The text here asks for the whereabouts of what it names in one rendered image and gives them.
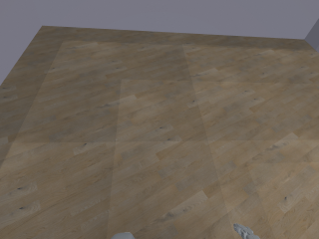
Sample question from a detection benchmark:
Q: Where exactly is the robot right hand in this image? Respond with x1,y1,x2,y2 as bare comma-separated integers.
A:
233,223,260,239

